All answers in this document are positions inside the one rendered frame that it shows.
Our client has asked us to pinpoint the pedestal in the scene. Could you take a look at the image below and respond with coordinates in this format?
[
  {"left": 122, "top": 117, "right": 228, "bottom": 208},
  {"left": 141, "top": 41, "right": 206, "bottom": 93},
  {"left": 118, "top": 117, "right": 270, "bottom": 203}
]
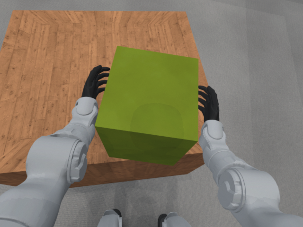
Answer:
[{"left": 0, "top": 10, "right": 208, "bottom": 188}]

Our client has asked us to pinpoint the robot right shin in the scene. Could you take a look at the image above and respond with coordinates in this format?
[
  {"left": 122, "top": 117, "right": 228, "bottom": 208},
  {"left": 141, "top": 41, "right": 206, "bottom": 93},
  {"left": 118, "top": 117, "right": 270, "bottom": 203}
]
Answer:
[{"left": 165, "top": 212, "right": 178, "bottom": 220}]

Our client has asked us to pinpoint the left robot upper arm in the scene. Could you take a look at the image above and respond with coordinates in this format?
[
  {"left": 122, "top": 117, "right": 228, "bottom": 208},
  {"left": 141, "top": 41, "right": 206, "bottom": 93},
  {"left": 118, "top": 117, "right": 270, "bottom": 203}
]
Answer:
[{"left": 0, "top": 136, "right": 87, "bottom": 227}]

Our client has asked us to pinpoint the left robot hand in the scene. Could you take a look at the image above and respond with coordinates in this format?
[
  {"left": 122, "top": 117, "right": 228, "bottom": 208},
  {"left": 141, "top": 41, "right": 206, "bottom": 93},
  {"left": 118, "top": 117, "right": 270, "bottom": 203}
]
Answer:
[{"left": 81, "top": 65, "right": 110, "bottom": 99}]

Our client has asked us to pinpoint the right robot hand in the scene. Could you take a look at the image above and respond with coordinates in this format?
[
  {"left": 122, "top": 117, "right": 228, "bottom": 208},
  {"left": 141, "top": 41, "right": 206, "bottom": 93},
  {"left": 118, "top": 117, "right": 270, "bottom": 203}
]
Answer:
[{"left": 198, "top": 86, "right": 219, "bottom": 122}]

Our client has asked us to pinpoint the right robot upper arm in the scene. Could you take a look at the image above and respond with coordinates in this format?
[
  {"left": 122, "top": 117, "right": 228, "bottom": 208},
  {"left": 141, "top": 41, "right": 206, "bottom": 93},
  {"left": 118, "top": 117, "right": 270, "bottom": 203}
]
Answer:
[{"left": 217, "top": 168, "right": 303, "bottom": 227}]

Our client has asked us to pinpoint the carton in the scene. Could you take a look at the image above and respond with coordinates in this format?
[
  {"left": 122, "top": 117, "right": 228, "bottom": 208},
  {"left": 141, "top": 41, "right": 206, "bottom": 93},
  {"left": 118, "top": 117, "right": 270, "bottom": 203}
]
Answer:
[{"left": 95, "top": 46, "right": 198, "bottom": 166}]

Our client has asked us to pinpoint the robot left forearm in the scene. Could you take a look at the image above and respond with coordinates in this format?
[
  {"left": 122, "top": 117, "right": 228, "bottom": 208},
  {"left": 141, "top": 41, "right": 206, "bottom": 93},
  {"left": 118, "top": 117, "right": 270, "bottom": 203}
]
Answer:
[{"left": 26, "top": 97, "right": 98, "bottom": 173}]

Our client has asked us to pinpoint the robot right forearm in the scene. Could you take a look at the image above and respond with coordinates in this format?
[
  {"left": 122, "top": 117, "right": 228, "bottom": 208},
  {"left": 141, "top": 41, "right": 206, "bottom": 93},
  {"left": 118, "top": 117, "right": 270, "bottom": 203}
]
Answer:
[{"left": 198, "top": 120, "right": 280, "bottom": 197}]

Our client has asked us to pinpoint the left robot foot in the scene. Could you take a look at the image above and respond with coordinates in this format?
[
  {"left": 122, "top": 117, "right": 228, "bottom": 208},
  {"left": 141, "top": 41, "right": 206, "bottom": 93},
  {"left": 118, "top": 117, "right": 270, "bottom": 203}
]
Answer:
[{"left": 113, "top": 209, "right": 122, "bottom": 217}]

